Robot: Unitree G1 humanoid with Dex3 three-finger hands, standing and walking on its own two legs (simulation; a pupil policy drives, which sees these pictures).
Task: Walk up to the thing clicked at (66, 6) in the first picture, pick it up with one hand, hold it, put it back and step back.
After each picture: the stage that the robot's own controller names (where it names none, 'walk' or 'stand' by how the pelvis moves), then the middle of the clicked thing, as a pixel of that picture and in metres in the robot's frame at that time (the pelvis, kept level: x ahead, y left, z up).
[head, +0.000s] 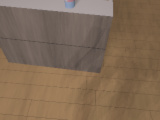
stand; out of the picture +1.06 +0.07 +0.01
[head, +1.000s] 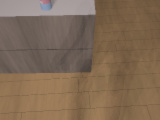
walk; out of the picture +0.92 +0.25 +0.01
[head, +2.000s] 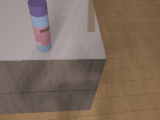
walk; (41, 28) +0.60 +0.18 +0.03
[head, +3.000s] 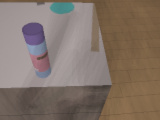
stand; (38, 53) +0.47 +0.19 +0.02
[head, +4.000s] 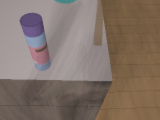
stand; (38, 45) +0.48 +0.19 +0.02
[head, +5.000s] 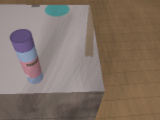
stand; (29, 60) +0.45 +0.21 +0.01
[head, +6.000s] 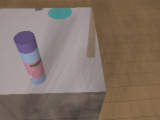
stand; (32, 61) +0.45 +0.21 +0.00
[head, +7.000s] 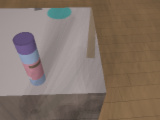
stand; (31, 62) +0.45 +0.21 +0.00
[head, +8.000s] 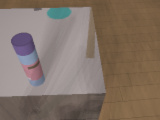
stand; (30, 62) +0.44 +0.21 +0.00
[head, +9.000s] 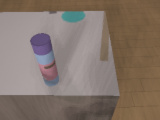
rise first; (46, 62) +0.45 +0.18 +0.01
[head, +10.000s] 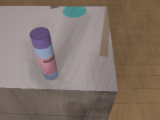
go down; (46, 57) +0.46 +0.18 +0.01
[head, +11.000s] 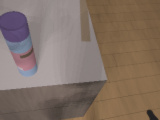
go down; (22, 49) +0.44 +0.17 +0.04
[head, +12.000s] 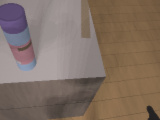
approach; (20, 43) +0.46 +0.17 +0.05
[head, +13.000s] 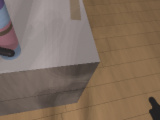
close in; out of the picture +0.47 +0.19 +0.09
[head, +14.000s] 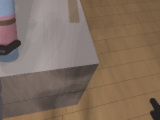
lift; (2, 21) +0.50 +0.18 +0.09
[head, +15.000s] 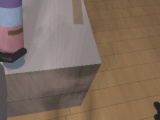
lift; (10, 30) +0.47 +0.17 +0.09
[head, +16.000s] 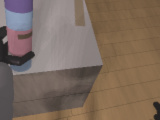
lift; (20, 33) +0.47 +0.15 +0.08
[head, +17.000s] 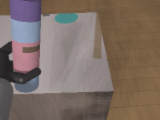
lift; (26, 48) +0.34 +0.16 +0.21
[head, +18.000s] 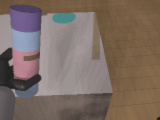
hold; (26, 55) +0.33 +0.16 +0.18
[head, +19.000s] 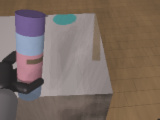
hold; (30, 58) +0.33 +0.15 +0.17
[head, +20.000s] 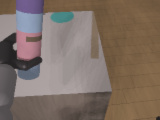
crouch; (29, 38) +0.40 +0.15 +0.19
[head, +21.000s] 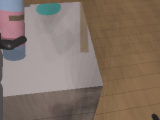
lower; (12, 18) +0.47 +0.18 +0.19
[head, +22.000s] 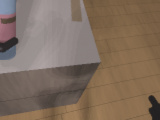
lower; (2, 18) +0.50 +0.18 +0.09
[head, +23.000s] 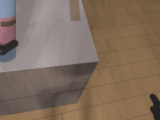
lower; (2, 21) +0.50 +0.18 +0.09
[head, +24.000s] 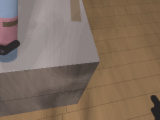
lower; (4, 21) +0.50 +0.17 +0.09
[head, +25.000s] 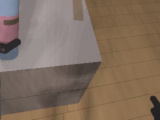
lower; (5, 19) +0.50 +0.17 +0.09
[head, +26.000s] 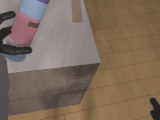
open; (27, 22) +0.50 +0.12 +0.08
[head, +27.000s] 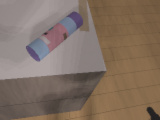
sink last; (56, 34) +0.54 +0.05 -0.02
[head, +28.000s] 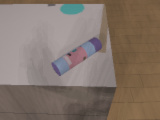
stand; (77, 55) +0.54 +0.05 -0.05
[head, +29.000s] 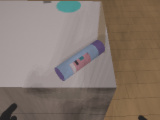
stand; (81, 59) +0.51 +0.02 -0.07
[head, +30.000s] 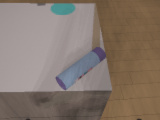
stand; (82, 67) +0.48 +0.00 -0.08
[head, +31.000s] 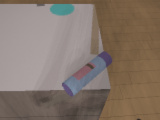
stand; (88, 72) +0.45 -0.03 -0.08
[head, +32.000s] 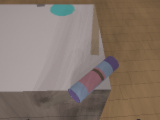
stand; (94, 77) +0.42 -0.05 -0.08
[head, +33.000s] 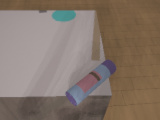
walk; (92, 80) +0.42 -0.04 -0.08
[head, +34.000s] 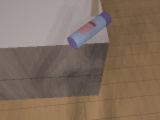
walk; (90, 29) +0.66 -0.03 -0.06
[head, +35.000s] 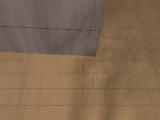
walk; out of the picture +1.04 -0.07 -0.05
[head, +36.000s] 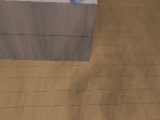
stand; out of the picture +1.17 -0.02 -0.07
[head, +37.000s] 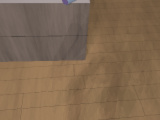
stand; out of the picture +1.16 +0.01 -0.09
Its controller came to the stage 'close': yes
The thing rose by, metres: 0.21
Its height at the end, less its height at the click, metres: -0.09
